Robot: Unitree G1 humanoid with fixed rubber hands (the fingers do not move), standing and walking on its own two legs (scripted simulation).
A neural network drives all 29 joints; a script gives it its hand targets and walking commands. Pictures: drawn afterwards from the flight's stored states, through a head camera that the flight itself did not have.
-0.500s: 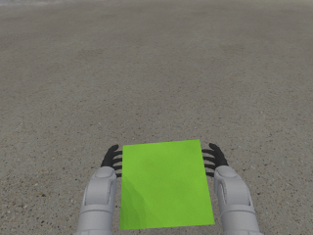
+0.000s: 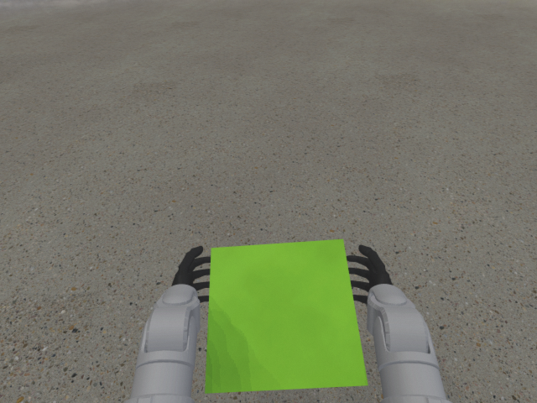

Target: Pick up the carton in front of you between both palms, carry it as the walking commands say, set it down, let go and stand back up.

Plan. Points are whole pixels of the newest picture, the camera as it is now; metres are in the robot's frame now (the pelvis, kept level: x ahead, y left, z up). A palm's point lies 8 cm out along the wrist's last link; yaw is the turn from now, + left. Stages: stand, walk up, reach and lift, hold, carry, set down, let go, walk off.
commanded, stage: carry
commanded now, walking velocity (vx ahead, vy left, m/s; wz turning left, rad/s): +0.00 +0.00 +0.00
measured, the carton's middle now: (283, 322) +0.30 -0.01 -0.06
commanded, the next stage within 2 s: hold in 0.10 s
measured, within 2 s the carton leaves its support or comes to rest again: neither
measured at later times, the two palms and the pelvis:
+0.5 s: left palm (195, 285) +0.30 +0.13 +0.05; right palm (398, 317) +0.24 -0.16 +0.06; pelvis -0.01 +0.03 +0.01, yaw -10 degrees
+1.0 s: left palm (194, 275) +0.34 +0.14 +0.02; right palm (372, 298) +0.30 -0.15 +0.02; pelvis -0.02 +0.06 +0.00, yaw -11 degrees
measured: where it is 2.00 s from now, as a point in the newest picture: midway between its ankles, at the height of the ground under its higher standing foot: outside the picture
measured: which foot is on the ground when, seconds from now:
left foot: down 0.00-1.00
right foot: down 0.00-1.00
